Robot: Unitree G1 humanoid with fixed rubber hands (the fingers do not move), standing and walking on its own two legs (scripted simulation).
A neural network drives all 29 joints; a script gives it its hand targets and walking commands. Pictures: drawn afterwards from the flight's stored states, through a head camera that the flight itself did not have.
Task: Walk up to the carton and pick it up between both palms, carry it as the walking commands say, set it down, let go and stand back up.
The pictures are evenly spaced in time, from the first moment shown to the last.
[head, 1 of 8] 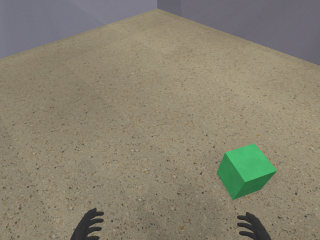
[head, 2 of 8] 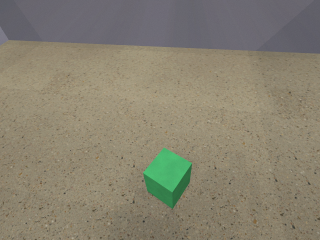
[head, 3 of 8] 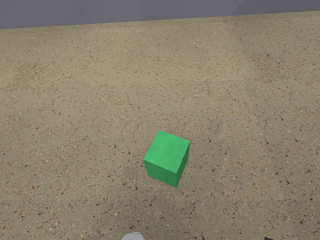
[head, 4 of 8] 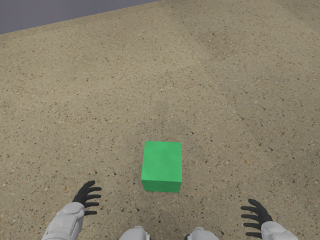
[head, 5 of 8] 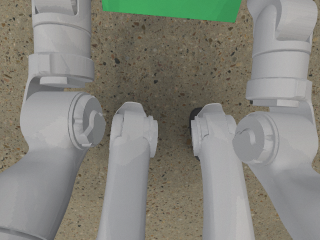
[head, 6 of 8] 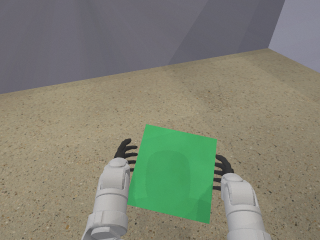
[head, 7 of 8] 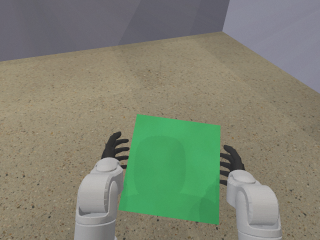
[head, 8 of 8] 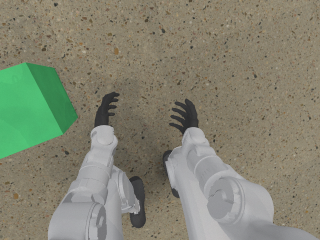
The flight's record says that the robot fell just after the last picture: yes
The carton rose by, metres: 0.67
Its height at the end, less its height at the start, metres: +0.00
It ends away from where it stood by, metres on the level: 0.27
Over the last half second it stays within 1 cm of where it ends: no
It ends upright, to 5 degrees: yes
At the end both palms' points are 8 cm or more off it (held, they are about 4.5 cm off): yes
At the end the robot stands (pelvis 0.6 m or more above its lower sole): no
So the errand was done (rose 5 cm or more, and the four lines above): no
